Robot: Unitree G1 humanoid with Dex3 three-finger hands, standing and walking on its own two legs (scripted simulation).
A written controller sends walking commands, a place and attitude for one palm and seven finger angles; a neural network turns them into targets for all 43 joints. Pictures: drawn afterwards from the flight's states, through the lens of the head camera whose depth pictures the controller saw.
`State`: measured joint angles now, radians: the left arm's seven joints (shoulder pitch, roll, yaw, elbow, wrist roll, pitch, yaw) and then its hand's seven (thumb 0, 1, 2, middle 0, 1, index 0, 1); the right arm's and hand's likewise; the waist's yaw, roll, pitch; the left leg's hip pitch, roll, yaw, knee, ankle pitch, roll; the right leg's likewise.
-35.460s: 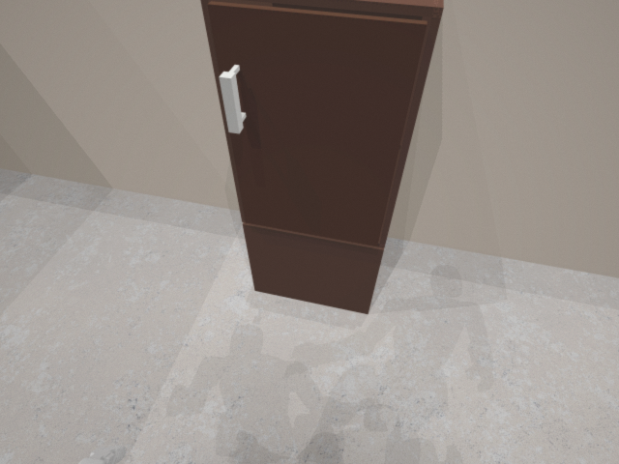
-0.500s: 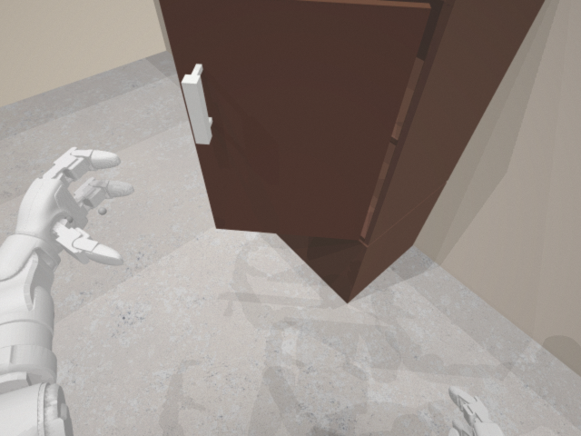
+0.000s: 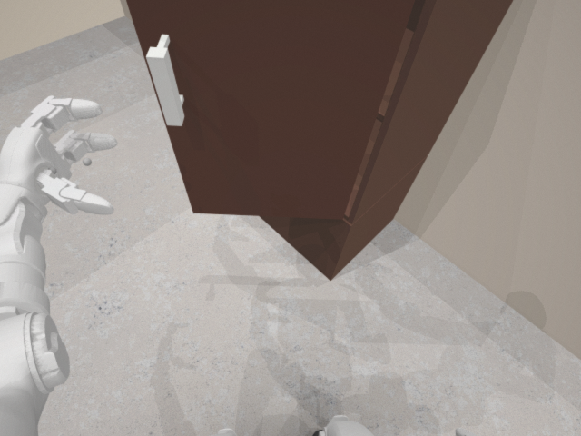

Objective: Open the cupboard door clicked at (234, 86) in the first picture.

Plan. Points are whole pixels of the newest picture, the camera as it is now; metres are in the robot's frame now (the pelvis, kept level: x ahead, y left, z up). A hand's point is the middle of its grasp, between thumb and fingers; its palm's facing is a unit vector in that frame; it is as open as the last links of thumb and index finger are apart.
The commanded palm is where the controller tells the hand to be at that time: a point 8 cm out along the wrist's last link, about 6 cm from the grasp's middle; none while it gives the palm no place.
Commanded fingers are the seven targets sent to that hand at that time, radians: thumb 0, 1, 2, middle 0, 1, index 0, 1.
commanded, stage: move the hooked fingers beside the handle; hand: left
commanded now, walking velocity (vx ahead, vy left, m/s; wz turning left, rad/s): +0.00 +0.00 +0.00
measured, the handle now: (170, 81) +0.63 +0.18 +0.10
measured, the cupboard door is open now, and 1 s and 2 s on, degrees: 44 44 44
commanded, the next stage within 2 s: slide the fingers in behind the handle in 1.66 s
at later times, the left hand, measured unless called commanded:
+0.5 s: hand (109, 117) +0.52 +0.25 +0.12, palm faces -0.06 -1.00 +0.01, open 14.0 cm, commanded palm +0.52 +0.30 +0.11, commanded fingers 0.00 -0.50 0.30 -0.30 -1.20 -0.30 -1.20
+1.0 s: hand (113, 105) +0.56 +0.25 +0.10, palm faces -0.05 -1.00 +0.00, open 14.0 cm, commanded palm +0.54 +0.29 +0.10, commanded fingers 0.00 -0.50 0.30 -0.30 -1.20 -0.30 -1.20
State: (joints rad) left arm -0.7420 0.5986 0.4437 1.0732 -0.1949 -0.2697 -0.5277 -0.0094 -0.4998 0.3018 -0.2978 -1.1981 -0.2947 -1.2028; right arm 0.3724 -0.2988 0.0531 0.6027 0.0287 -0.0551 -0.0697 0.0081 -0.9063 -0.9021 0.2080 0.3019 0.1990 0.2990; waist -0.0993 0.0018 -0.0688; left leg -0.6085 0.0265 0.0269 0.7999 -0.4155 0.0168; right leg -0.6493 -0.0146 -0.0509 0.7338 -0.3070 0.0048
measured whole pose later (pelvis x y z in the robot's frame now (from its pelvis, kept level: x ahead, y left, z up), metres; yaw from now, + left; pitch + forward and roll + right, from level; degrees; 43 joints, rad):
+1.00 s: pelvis +0.03 +0.01 -0.01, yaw -3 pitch +23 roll -4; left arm -1.01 0.80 0.54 1.22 -0.07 -0.23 -0.49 -0.01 -0.50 0.30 -0.30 -1.20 -0.29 -1.20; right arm 0.50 -0.28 0.07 0.58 -0.02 0.12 -0.01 0.00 -0.91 -0.90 0.21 0.30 0.20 0.30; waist -0.22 0.03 -0.09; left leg -0.80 0.07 0.02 0.88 -0.48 0.02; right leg -0.82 0.03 -0.05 0.74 -0.32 0.01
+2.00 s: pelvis +0.02 +0.01 -0.01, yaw -2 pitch +23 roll -5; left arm -1.04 0.78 0.49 1.24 -0.07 -0.24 -0.46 -0.01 -0.50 0.30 -0.30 -1.20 -0.29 -1.20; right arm 0.51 -0.28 0.07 0.60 -0.02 0.11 -0.01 0.00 -0.91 -0.90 0.21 0.30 0.20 0.30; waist -0.24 0.03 -0.09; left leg -0.83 0.06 0.01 0.90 -0.47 0.02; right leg -0.84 0.02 -0.06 0.76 -0.32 0.01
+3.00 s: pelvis +0.01 +0.00 -0.01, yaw +0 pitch +20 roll -3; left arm -1.03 0.58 0.34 1.24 -0.11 -0.30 -0.27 -0.01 -0.50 0.30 -0.23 -1.19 -0.23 -1.19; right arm 0.44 -0.28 0.03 0.65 -0.02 0.05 0.00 0.00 -0.91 -0.90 0.21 0.30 0.20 0.30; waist -0.18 0.03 -0.09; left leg -0.77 0.04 -0.02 0.88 -0.46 0.01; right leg -0.78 0.00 -0.08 0.77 -0.34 0.00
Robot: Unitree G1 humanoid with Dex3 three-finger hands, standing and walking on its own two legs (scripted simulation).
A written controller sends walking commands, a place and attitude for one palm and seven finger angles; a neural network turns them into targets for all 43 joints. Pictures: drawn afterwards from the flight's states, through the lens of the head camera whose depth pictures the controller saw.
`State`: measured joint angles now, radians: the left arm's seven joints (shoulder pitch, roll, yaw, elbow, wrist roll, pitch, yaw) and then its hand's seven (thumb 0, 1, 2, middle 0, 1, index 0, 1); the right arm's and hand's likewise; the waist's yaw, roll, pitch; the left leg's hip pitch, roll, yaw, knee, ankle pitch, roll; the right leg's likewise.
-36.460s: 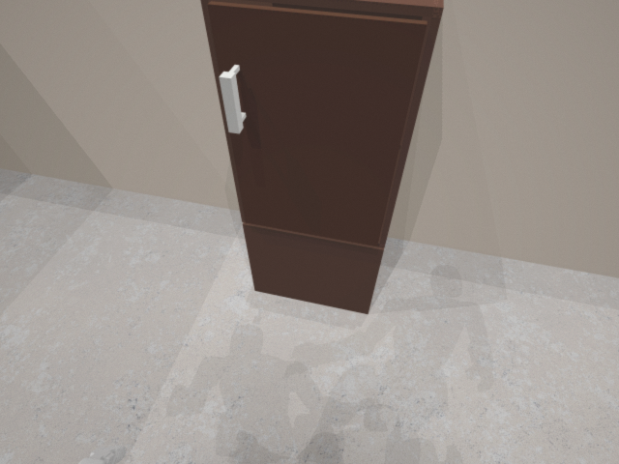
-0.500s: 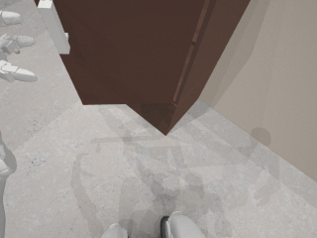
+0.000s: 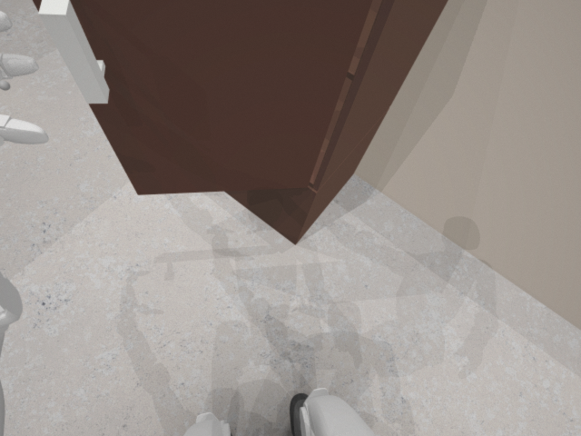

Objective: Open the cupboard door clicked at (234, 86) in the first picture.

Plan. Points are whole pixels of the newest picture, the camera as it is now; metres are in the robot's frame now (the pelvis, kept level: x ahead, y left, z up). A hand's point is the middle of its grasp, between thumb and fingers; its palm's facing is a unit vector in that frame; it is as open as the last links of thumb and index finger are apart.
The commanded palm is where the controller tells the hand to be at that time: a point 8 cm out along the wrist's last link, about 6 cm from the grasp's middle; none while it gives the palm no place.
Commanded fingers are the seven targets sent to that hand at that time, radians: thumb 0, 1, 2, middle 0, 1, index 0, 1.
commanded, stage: move the hooked fingers beside the handle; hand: left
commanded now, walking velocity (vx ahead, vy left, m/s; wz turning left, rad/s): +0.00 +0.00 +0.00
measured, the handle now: (81, 44) +0.59 +0.20 +0.11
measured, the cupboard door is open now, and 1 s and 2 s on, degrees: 44 44 47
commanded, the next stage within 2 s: slide the fingers in behind the handle in 0.66 s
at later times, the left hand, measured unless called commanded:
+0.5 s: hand (12, 89) +0.51 +0.26 +0.12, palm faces +0.00 -1.00 -0.01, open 14.0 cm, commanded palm +0.51 +0.30 +0.11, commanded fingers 0.00 -0.50 0.30 -0.30 -1.20 -0.30 -1.20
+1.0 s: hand (19, 87) +0.52 +0.25 +0.12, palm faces -0.02 -1.00 +0.00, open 14.0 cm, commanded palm +0.50 +0.29 +0.11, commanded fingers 0.00 -0.50 0.30 -0.30 -1.20 -0.30 -1.20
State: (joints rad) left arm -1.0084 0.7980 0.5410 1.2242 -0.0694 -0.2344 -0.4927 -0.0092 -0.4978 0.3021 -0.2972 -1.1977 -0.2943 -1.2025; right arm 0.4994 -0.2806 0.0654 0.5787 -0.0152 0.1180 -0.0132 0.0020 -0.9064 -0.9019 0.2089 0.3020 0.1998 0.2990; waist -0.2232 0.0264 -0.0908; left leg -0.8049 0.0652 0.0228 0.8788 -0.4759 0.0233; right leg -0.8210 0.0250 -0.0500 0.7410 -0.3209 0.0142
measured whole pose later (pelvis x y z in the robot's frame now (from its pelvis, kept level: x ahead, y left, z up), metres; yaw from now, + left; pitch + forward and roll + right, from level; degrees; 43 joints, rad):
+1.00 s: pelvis -0.01 +0.00 +0.00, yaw +0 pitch +23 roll -5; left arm -1.04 0.78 0.49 1.24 -0.07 -0.24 -0.46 -0.01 -0.50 0.30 -0.30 -1.20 -0.29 -1.20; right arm 0.51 -0.28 0.07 0.60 -0.02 0.11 -0.01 0.00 -0.91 -0.90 0.21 0.30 0.20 0.30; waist -0.24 0.03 -0.09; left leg -0.83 0.06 0.01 0.90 -0.47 0.02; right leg -0.84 0.02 -0.06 0.76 -0.32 0.01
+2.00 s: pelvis -0.01 -0.01 +0.00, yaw +3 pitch +20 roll -3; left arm -1.03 0.58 0.34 1.24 -0.11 -0.30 -0.27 -0.01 -0.50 0.30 -0.23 -1.19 -0.23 -1.19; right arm 0.44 -0.28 0.03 0.65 -0.02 0.05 0.00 0.00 -0.91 -0.90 0.21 0.30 0.20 0.30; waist -0.18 0.03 -0.09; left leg -0.77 0.04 -0.02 0.88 -0.46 0.01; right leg -0.78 0.00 -0.08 0.77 -0.34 0.00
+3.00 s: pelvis -0.02 -0.01 +0.00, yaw +2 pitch +20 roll -3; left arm -1.05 0.56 0.37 1.25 -0.06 -0.31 -0.26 0.01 0.53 0.74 -0.35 -1.30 -0.36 -1.31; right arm 0.43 -0.29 0.04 0.62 -0.02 0.05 0.00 0.00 -0.91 -0.90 0.21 0.30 0.20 0.30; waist -0.20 0.04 -0.09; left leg -0.79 0.04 0.00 0.89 -0.46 0.01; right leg -0.81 0.00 -0.06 0.79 -0.33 0.00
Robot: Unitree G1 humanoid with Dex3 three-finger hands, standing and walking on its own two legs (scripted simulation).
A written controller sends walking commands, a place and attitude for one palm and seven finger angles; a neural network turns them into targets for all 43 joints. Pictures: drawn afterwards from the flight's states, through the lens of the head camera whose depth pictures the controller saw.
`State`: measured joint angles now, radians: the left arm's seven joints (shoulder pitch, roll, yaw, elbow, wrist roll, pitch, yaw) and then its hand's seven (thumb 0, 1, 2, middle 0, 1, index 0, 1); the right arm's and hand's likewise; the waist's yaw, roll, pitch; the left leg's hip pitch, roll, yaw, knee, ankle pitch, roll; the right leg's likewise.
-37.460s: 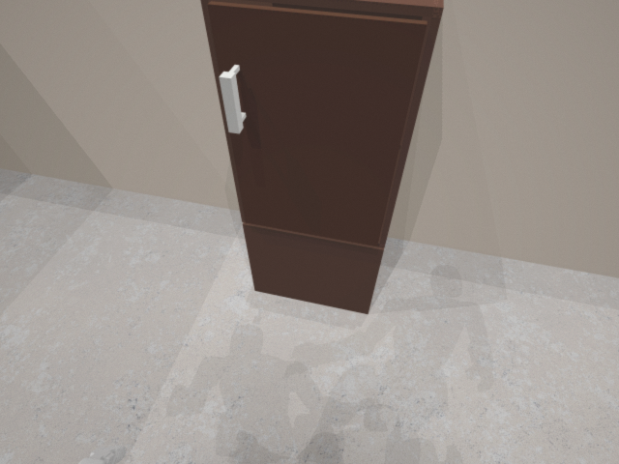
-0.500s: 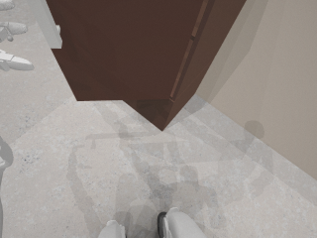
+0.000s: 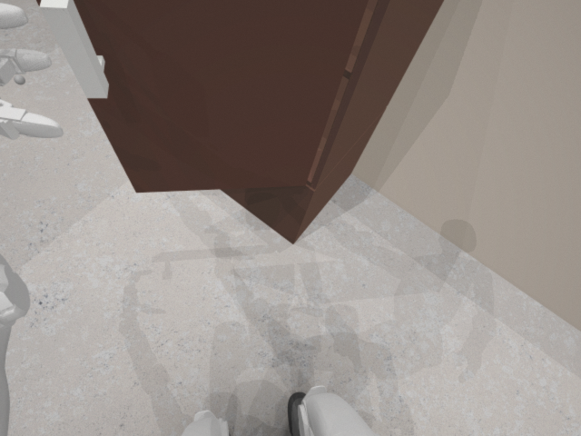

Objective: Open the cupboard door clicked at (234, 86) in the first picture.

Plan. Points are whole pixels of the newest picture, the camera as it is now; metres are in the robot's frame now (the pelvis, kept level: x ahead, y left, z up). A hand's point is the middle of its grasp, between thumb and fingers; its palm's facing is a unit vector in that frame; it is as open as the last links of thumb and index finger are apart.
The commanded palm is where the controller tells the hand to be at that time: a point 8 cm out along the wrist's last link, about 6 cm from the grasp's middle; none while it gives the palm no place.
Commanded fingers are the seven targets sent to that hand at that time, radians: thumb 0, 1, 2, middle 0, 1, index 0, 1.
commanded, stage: slide the fingers in behind the handle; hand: left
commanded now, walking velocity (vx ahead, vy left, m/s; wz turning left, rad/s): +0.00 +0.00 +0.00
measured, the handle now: (81, 39) +0.60 +0.19 +0.12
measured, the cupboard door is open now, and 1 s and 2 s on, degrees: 44 47 48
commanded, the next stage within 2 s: close the thumb around the handle in 1.36 s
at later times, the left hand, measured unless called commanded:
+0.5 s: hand (60, 79) +0.53 +0.21 +0.12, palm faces -0.01 -1.00 -0.01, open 14.0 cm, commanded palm +0.51 +0.25 +0.11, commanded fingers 0.00 -0.50 0.30 -0.30 -1.20 -0.30 -1.20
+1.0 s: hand (65, 92) +0.51 +0.20 +0.12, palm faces +0.03 -1.00 -0.02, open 14.3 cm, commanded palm +0.50 +0.23 +0.11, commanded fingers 0.00 -0.50 0.30 -0.30 -1.20 -0.30 -1.20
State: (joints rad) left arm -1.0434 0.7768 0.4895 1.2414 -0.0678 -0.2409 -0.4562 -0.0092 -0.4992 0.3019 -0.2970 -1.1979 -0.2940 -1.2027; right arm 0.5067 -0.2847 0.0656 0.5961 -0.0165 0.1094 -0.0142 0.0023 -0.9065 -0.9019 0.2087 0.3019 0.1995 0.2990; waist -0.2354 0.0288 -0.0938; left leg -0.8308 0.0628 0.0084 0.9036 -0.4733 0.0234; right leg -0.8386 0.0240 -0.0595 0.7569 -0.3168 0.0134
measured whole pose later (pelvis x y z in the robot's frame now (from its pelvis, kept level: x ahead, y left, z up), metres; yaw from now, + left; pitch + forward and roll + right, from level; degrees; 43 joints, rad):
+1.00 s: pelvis +0.00 -0.01 +0.00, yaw +2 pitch +20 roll -3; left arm -1.03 0.58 0.34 1.24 -0.11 -0.30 -0.27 -0.01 -0.50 0.30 -0.23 -1.19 -0.23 -1.19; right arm 0.44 -0.28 0.03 0.65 -0.02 0.05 0.00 0.00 -0.91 -0.90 0.21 0.30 0.20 0.30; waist -0.18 0.03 -0.09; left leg -0.77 0.04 -0.02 0.88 -0.46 0.01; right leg -0.78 0.00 -0.08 0.77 -0.34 0.00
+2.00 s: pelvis -0.01 -0.01 +0.00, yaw +2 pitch +20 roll -3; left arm -1.05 0.56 0.37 1.25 -0.06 -0.31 -0.26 0.01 0.53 0.74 -0.35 -1.30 -0.36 -1.31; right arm 0.43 -0.29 0.04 0.62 -0.02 0.05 0.00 0.00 -0.91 -0.90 0.21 0.30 0.20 0.30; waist -0.20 0.04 -0.09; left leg -0.79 0.04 0.00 0.89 -0.46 0.01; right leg -0.81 0.00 -0.06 0.79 -0.33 0.00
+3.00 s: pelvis +0.01 -0.02 +0.02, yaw +0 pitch +9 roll -1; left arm -0.19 -0.01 0.07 0.25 -0.09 -0.15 0.24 0.01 0.61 0.71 -0.33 -1.30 -0.32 -1.27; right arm 0.22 -0.20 0.01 0.53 -0.01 0.06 0.03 0.01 -0.91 -0.90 0.20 0.30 0.19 0.30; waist -0.03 0.04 -0.12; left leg -0.44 0.03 0.05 0.70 -0.42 0.00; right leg -0.52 0.00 -0.01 0.68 -0.33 0.00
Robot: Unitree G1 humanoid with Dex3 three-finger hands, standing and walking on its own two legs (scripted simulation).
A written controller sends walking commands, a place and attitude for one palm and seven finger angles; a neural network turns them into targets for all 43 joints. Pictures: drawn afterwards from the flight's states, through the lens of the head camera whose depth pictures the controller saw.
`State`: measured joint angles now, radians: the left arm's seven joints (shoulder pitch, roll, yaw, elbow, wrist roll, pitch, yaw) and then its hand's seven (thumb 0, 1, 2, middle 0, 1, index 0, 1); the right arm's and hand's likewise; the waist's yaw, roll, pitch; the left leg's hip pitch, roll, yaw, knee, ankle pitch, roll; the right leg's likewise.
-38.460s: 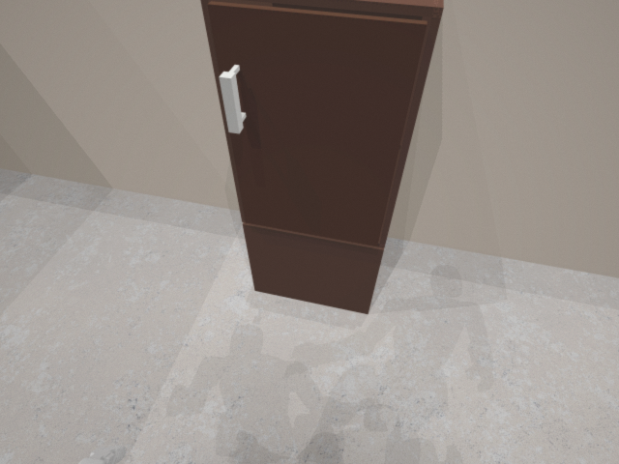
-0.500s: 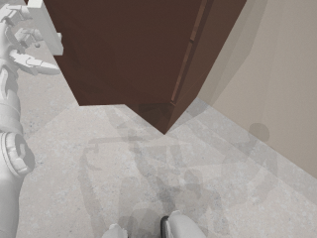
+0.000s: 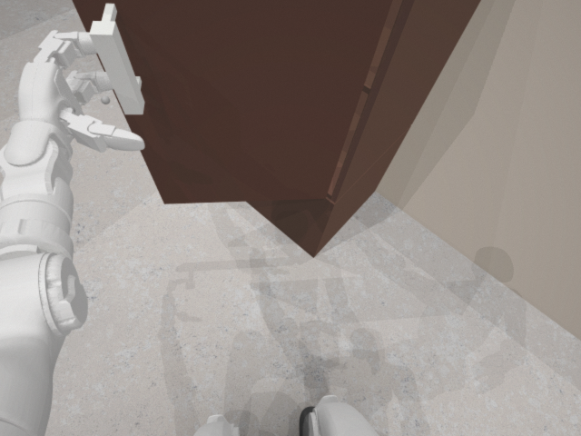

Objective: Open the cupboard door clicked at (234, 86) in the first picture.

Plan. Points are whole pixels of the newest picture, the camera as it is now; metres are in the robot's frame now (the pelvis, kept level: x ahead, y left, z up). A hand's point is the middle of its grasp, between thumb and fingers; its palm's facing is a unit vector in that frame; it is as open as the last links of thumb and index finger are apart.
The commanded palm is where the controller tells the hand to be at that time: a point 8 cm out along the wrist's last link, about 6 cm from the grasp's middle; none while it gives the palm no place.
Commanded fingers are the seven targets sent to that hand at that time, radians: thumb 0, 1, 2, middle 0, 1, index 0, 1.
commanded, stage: slide the fingers in behind the handle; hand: left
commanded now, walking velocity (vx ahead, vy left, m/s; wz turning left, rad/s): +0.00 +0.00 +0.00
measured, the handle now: (122, 61) +0.60 +0.18 +0.11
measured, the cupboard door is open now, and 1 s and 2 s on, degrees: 47 48 76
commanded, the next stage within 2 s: close the thumb around the handle in 0.36 s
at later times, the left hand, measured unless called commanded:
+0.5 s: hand (129, 89) +0.55 +0.17 +0.11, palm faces -0.05 -1.00 -0.02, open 14.0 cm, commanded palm +0.52 +0.22 +0.11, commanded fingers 0.00 -0.33 0.37 -0.31 -1.22 -0.31 -1.22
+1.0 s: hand (126, 95) +0.53 +0.17 +0.12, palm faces -0.06 -1.00 -0.02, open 6.9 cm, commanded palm +0.52 +0.21 +0.11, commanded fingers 0.00 0.90 0.90 -0.40 -1.35 -0.40 -1.35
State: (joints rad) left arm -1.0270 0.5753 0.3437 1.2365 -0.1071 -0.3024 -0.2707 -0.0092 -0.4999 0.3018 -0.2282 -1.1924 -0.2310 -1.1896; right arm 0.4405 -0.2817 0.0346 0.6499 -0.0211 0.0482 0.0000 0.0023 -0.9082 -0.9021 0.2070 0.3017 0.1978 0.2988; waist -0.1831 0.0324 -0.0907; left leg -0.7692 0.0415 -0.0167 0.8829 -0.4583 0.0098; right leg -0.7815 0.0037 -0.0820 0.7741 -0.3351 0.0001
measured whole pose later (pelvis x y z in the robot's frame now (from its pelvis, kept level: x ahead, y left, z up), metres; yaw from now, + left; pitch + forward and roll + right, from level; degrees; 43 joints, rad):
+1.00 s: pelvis +0.00 +0.00 +0.00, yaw -1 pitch +20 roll -3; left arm -1.05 0.56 0.37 1.25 -0.06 -0.31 -0.26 0.01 0.53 0.74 -0.35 -1.30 -0.36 -1.31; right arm 0.43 -0.29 0.04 0.62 -0.02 0.05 0.00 0.00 -0.91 -0.90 0.21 0.30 0.20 0.30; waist -0.20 0.04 -0.09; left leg -0.79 0.04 0.00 0.89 -0.46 0.01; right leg -0.81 0.00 -0.06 0.79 -0.33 0.00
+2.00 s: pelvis +0.01 -0.01 +0.02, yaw -2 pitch +9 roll -1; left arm -0.19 -0.01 0.07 0.25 -0.09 -0.15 0.24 0.01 0.61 0.71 -0.33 -1.30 -0.32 -1.27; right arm 0.22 -0.20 0.01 0.53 -0.01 0.06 0.03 0.01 -0.91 -0.90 0.20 0.30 0.19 0.30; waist -0.03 0.04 -0.12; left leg -0.44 0.03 0.05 0.70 -0.42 0.00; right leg -0.52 0.00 -0.01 0.68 -0.33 0.00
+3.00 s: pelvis -0.02 -0.02 +0.02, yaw +1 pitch +4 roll +0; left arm -0.28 -0.13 -0.12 0.39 0.05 -0.12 0.58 0.00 -0.43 0.33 -0.28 -1.05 -0.27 -1.06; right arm 0.20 -0.18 0.01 0.64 -0.06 0.04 -0.02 0.01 -0.91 -0.90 0.21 0.30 0.20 0.30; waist -0.01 0.04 -0.07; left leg -0.41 0.01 0.00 0.70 -0.37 -0.01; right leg -0.47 -0.02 -0.06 0.70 -0.31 -0.02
